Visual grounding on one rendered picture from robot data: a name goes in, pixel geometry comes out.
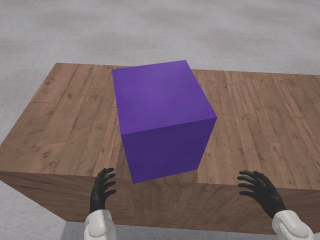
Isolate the robot right hand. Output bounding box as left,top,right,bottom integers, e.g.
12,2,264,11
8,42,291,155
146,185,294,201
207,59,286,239
237,170,287,219

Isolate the robot right forearm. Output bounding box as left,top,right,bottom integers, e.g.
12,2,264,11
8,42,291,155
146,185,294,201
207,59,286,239
272,210,315,240

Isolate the robot left forearm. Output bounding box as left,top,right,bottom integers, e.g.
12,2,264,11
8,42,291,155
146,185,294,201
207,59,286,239
83,209,117,240

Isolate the carton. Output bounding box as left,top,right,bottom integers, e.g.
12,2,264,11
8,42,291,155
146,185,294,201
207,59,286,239
112,60,217,184

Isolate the pedestal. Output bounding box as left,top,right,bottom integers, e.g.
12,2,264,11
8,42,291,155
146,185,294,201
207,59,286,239
0,62,320,235

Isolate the robot left hand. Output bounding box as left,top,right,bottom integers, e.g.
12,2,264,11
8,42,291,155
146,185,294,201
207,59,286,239
90,168,117,214

